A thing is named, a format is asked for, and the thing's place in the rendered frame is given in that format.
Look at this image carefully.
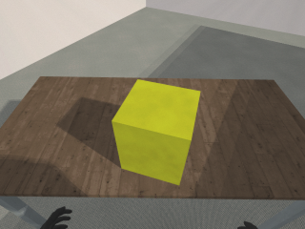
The table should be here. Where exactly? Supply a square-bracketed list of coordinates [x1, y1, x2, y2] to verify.
[0, 76, 305, 229]

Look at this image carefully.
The left robot hand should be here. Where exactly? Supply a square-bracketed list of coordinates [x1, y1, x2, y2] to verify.
[40, 206, 72, 229]

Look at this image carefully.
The carton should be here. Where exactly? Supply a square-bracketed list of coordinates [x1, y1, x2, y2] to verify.
[112, 79, 201, 185]

